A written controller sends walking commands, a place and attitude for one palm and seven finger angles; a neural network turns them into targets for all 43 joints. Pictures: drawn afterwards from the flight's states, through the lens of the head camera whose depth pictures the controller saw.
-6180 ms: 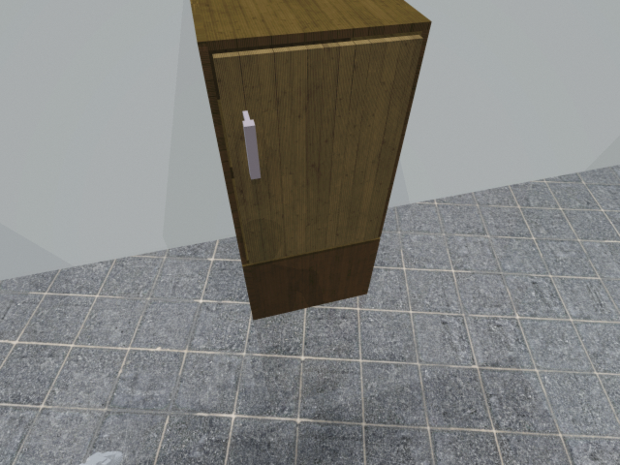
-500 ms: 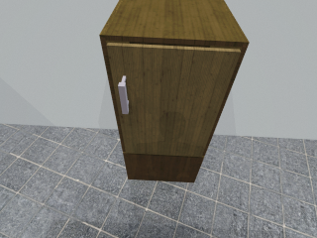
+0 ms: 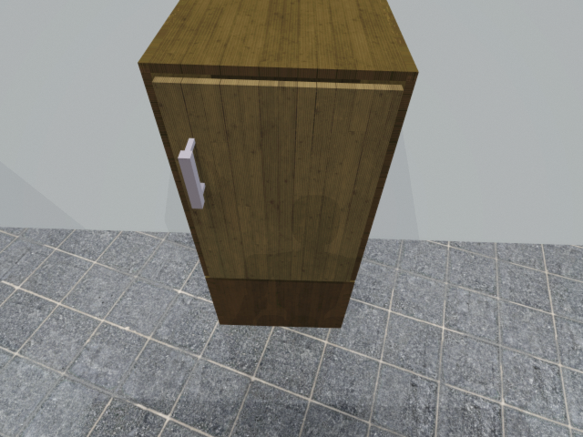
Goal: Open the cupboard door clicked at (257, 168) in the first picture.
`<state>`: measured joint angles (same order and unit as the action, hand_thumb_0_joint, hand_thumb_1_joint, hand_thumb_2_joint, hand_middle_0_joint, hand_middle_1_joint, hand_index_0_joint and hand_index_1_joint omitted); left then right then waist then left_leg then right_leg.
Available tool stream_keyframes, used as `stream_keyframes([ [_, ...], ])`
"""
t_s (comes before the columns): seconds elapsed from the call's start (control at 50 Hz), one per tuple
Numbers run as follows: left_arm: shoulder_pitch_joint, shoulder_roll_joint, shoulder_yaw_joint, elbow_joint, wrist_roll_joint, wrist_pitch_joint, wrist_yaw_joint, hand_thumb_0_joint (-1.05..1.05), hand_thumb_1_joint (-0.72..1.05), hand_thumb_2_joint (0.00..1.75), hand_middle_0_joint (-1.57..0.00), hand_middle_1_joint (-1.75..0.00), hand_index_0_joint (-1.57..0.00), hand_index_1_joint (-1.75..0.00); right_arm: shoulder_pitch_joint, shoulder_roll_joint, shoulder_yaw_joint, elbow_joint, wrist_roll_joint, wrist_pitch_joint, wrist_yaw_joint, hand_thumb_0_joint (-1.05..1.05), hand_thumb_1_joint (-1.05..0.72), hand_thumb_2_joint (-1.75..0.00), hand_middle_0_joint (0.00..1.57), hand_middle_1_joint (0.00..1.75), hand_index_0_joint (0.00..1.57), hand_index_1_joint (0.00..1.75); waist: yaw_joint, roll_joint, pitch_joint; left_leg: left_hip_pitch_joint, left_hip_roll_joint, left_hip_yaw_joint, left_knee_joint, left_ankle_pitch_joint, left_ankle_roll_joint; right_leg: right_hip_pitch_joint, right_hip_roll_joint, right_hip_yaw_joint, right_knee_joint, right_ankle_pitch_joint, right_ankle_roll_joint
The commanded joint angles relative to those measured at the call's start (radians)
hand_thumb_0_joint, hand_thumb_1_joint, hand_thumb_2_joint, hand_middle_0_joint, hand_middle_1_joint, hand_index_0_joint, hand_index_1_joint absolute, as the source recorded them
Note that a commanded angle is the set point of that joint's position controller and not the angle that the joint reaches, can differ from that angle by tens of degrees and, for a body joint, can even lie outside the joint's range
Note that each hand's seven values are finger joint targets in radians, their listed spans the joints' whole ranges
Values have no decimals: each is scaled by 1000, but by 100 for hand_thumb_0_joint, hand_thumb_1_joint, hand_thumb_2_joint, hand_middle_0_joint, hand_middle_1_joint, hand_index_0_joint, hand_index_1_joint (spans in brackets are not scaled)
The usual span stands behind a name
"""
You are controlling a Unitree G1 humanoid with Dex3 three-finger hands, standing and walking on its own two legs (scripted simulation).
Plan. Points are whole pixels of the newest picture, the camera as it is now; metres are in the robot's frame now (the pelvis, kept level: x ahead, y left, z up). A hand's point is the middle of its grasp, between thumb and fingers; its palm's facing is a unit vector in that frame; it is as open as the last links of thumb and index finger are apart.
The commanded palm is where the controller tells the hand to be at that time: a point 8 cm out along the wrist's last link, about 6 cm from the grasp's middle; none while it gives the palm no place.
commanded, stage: come to a stop and stand still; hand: left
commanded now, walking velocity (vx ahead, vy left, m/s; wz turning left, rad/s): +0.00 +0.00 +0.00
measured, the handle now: (194, 174) +0.56 +0.21 +0.02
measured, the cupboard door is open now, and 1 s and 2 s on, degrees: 0 0 0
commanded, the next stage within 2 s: look again from close up in 1.26 s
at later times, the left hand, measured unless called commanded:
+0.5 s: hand out of the picture -0.02 +0.09 -0.18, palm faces +0.06 -0.99 -0.11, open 7.4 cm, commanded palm none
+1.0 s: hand out of the picture +0.04 +0.16 -0.17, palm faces +0.02 -0.97 -0.23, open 7.4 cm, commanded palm none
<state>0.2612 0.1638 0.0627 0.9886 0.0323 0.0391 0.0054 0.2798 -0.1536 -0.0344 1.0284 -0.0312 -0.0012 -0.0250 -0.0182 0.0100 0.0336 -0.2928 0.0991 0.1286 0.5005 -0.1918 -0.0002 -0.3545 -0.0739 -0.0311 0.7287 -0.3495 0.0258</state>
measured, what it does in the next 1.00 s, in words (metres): steps on the spot: right foot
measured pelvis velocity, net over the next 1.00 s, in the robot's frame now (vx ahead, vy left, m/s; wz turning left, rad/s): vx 0.02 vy -0.03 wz -0.01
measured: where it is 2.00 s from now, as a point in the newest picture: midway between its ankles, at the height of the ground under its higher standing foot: outside the picture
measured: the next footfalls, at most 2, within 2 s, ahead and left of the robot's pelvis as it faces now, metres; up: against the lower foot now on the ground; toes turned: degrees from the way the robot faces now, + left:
right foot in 0.04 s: +0.06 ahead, -0.17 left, +0.00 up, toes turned -3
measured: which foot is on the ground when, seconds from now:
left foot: down 0.00-1.00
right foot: up 0.00-0.02, down 0.04-1.00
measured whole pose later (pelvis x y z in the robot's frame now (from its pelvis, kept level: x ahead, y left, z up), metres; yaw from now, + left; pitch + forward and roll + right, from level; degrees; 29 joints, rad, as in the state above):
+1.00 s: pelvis +0.02 -0.03 +0.00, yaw -1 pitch -1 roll +0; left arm 0.28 0.17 0.01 1.05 0.02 -0.01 0.03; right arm 0.33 -0.15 0.01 1.07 -0.02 -0.02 -0.01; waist -0.01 0.02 0.00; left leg -0.21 -0.01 0.05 0.49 -0.26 0.02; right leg -0.22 -0.05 -0.03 0.50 -0.26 0.02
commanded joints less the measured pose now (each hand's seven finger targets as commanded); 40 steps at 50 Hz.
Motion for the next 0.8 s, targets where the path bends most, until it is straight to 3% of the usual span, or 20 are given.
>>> stream_keyframes([
  [0.0, 172, 49, -10, 21, -3, -42, 13, 0, 90, 90, -20, -30, -20, -30, 24, -97, -34, -41, 5, 9, 4, 0, -90, -90, 20, 30, 20, 30, 48, -44, -16, -151, 34, -90, 12, -228, 32, 245, -16, 12, -356, 96, -12],
  [0.02, 162, 116, -6, 16, -2, -50, 18, 0, 90, 90, -20, -30, -20, -30, 23, -32, -19, -59, 13, 13, 9, 0, -90, -90, 20, 30, 20, 30, 38, -215, -4, -183, -42, -14, 137, -282, -8, 187, -177, 203, -451, 67, -66],
  [0.04, 128, 148, -7, 0, -5, -46, 15, 0, 90, 90, -20, -30, -20, -30, 5, -14, -13, -74, 13, 19, 14, 0, -90, -90, 20, 30, 20, 30, 34, -219, 2, -124, -55, -45, 199, -303, -3, 75, -242, 248, -512, -13, -115],
  [0.06, 96, 148, -5, 2, -5, -57, 16, 0, 90, 90, -20, -30, -20, -30, -10, -27, -12, -69, 7, 26, 12, 0, -90, -90, 20, 30, 20, 30, 35, -359, 16, -120, -50, -71, 246, -275, 1, 31, -204, 282, -534, -5, -126],
  [0.08, 63, 119, -13, 6, -7, -58, 18, 0, 90, 90, -20, -30, -20, -30, 2, -43, -13, -49, 8, 27, 11, 0, -90, -90, 20, 30, 20, 30, 22, -367, 33, -106, -46, -91, 271, -243, 6, 27, -185, 247, -527, 18, -132],
  [0.12, 20, 96, -19, 2, -8, -54, 21, 0, 90, 90, -20, -30, -20, -30, 50, -29, -7, -2, 12, 22, 12, 0, -90, -90, 20, 30, 20, 30, -9, -242, 41, -12, -52, -77, 213, -158, 3, -10, -133, 160, -489, 34, -129],
  [0.18, 51, 82, -26, 22, -19, -54, 20, 0, 90, 90, -20, -30, -20, -30, 98, -18, 11, 38, 15, 1, 5, 0, -90, -90, 20, 30, 20, 30, -11, -91, 39, 111, -49, -97, -45, -5, 4, -12, -72, 105, -413, 38, -96],
  [0.22, 88, 37, -34, 37, -25, -56, 20, 0, 90, 90, -20, -30, -20, -30, 84, -50, 16, 42, 13, -15, -6, 0, -90, -90, 20, 30, 20, 30, 17, 5, 63, 70, 18, -166, -120, 75, 24, 43, -13, 82, -384, 96, -64],
  [0.26, 103, 40, -35, 61, -24, -51, 20, 0, 90, 90, -20, -30, -20, -30, 53, -50, 16, 52, 14, -18, -8, 0, -90, -90, 20, 30, 20, 30, 31, 114, 46, 10, 25, -187, -163, -17, 29, 127, -7, 64, -365, 120, -52],
  [0.3, 128, 41, -40, 80, -22, -53, 20, 0, 90, 90, -20, -30, -20, -30, 43, -45, 17, 55, 17, -19, -10, 0, -90, -90, 20, 30, 20, 30, 43, 80, 46, -3, 19, -181, -175, -48, 27, 172, -10, 63, -375, 159, -52],
  [0.4, 125, 37, -45, 98, -19, -58, 21, 0, 90, 90, -20, -30, -20, -30, 72, -31, 17, 67, 18, -10, -11, 0, -90, -90, 20, 30, 20, 30, 22, -28, 52, 51, -8, -143, -150, -55, 13, 128, -25, 79, -434, 79, -56],
  [0.54, 137, 24, -43, 104, -20, -60, 23, 0, 90, 90, -20, -30, -20, -30, 98, -22, 23, 75, 15, -9, -9, 0, -90, -90, 20, 30, 20, 30, 21, -31, 71, 39, -18, -135, -148, -55, 9, 113, -27, 80, -443, 37, -60],
  [0.56, 218, 80, -48, 137, -7, -82, 63, 0, 90, 90, -20, -30, -20, -30, -65, -86, 12, 11, 23, -21, 5, 0, -90, -90, 20, 30, 20, 30, 85, 4, 83, 12, -23, -100, 72, -84, -27, 80, -96, 174, -440, 337, -36],
  [0.58, 139, 130, -44, 86, -11, -87, 53, 0, 90, 90, -20, -30, -20, -30, 24, -25, 10, -17, 21, -1, 10, 0, -90, -90, 20, 30, 20, 30, -9, -10, -3, 43, -50, -112, 112, -174, -17, 45, -150, 216, -492, 3, -87],
  [0.6, 96, 139, -35, 62, -10, -91, 47, 0, 90, 90, -20, -30, -20, -30, 49, -28, 15, -11, 12, 9, 20, 0, -90, -90, 20, 30, 20, 30, -9, -44, -11, 70, -51, -97, 127, -157, -7, -1, -136, 214, -507, -168, -108],
  [0.62, 67, 126, -34, 49, -9, -87, 44, 0, 90, 90, -20, -30, -20, -30, 91, -34, 12, -16, 12, 6, 21, 0, -90, -90, 20, 30, 20, 30, -31, -78, -2, 80, -56, -98, 115, -134, 4, -46, -114, 172, -489, -221, -106],
  [0.66, 69, 88, -34, 46, -12, -84, 42, 0, 90, 90, -20, -30, -20, -30, 129, -35, 19, -11, 11, -9, 18, 0, -90, -90, 20, 30, 20, 30, -34, -53, 11, 86, -45, -125, 31, -74, 11, -48, -70, 115, -415, -137, -99],
  [0.72, 103, 57, -40, 47, -13, -67, 36, 0, 90, 90, -20, -30, -20, -30, 102, -68, 23, -25, 7, -27, 9, 0, -90, -90, 20, 30, 20, 30, 8, 131, 67, -55, 15, -221, -129, -130, 37, 52, 7, 45, -287, -20, -73],
  [0.74, 117, 52, -42, 52, -14, -66, 33, 0, 90, 90, -20, -30, -20, -30, 84, -76, 22, -32, 9, -29, 6, 0, -90, -90, 20, 30, 20, 30, 23, 125, 72, -91, 26, -241, -163, -156, 45, 100, 13, 31, -270, 34, -67],
  [0.78, 128, 48, -47, 60, -15, -66, 29, 0, 90, 90, -20, -30, -20, -30, 67, -86, 22, -40, 12, -31, 3, 0, -90, -90, 20, 30, 20, 30, 34, 15, 72, -103, 17, -234, -173, -173, 49, 139, 6, 38, -279, 80, -62],
])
